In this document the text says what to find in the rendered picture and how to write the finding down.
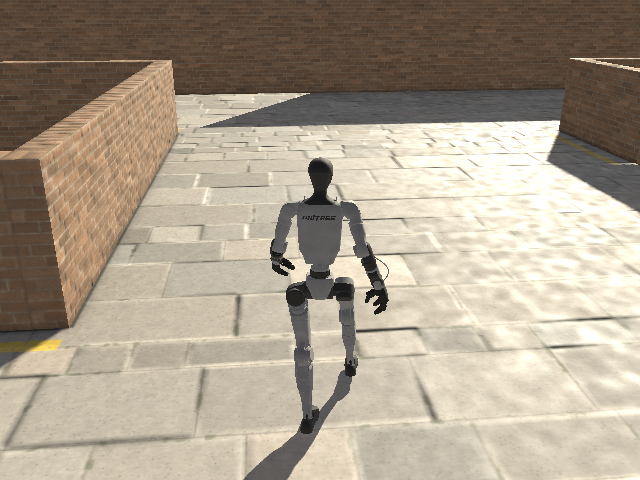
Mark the robot right upper arm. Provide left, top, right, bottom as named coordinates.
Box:
left=341, top=201, right=370, bottom=258

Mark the left robot forearm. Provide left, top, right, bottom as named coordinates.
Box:
left=270, top=238, right=284, bottom=265

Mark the robot left upper arm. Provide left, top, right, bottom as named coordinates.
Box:
left=272, top=200, right=300, bottom=254

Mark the right robot forearm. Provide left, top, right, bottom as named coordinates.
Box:
left=361, top=242, right=385, bottom=290

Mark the left robot hand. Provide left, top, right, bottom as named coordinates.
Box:
left=272, top=257, right=295, bottom=276

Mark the humanoid robot torso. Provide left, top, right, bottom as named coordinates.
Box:
left=297, top=196, right=344, bottom=300

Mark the robot right foot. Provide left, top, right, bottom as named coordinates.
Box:
left=344, top=355, right=358, bottom=377

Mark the right robot hand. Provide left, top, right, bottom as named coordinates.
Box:
left=365, top=286, right=389, bottom=315

